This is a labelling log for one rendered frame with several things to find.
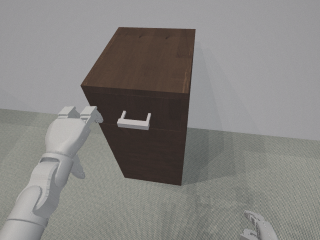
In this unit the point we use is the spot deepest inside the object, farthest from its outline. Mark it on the drawer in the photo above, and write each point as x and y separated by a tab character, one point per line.
165	111

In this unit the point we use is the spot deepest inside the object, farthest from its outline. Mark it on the handle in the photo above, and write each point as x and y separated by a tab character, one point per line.
134	124

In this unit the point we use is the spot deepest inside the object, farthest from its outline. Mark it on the robot right hand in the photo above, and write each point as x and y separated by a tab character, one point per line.
264	229

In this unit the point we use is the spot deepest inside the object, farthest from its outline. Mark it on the robot left hand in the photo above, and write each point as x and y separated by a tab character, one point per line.
67	134

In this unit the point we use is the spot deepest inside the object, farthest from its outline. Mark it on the cabinet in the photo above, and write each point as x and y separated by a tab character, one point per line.
154	62

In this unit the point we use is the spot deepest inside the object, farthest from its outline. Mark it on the left robot forearm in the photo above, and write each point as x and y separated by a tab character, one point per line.
39	199

